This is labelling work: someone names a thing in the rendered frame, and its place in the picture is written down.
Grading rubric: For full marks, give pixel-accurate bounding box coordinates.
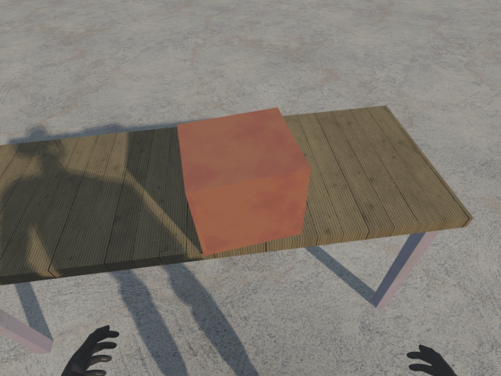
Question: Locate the carton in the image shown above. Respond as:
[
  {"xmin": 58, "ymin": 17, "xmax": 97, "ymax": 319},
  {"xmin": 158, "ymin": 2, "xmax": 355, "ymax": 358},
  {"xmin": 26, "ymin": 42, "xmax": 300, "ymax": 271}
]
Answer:
[{"xmin": 177, "ymin": 107, "xmax": 311, "ymax": 256}]

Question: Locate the robot right hand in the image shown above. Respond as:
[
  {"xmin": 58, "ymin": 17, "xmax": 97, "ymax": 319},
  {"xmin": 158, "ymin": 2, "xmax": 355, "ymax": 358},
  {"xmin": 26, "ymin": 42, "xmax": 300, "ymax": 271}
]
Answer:
[{"xmin": 407, "ymin": 345, "xmax": 457, "ymax": 376}]

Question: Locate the table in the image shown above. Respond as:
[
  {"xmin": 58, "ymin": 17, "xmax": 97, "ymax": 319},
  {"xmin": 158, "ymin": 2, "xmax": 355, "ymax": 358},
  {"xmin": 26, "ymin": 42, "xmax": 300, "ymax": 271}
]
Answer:
[{"xmin": 0, "ymin": 106, "xmax": 474, "ymax": 354}]

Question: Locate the robot left hand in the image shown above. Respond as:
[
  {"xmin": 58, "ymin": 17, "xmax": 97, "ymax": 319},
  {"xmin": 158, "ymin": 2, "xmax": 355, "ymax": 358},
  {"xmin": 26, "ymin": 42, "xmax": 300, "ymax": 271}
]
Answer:
[{"xmin": 61, "ymin": 325, "xmax": 119, "ymax": 376}]

